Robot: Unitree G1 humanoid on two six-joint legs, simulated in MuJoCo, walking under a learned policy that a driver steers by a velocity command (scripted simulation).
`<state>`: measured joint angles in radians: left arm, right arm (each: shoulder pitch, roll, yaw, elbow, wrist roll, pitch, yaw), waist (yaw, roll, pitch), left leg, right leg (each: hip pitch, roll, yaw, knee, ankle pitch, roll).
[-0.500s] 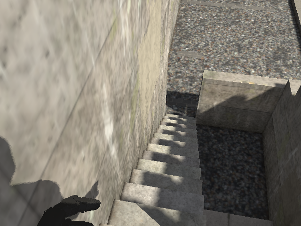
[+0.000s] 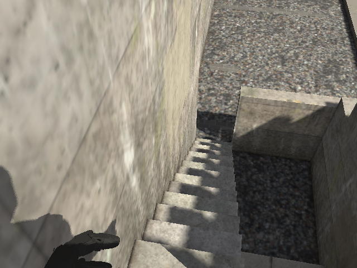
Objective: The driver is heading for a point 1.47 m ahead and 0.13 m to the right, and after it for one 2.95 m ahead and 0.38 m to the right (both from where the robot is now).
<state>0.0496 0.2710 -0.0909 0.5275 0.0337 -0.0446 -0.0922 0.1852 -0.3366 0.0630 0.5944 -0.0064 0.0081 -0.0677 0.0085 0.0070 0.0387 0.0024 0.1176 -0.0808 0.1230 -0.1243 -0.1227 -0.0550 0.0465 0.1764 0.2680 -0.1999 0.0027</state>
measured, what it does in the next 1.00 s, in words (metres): stands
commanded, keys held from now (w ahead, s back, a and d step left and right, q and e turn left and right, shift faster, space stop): w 0.30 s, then no key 0.70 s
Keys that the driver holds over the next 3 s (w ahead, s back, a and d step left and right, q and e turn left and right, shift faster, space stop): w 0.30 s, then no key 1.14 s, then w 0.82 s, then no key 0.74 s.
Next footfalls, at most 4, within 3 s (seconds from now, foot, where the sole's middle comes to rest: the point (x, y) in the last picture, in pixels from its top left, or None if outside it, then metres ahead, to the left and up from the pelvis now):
none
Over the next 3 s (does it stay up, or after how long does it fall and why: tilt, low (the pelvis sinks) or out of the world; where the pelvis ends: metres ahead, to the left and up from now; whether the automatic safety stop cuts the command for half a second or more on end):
stays up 0.00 0.01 0.00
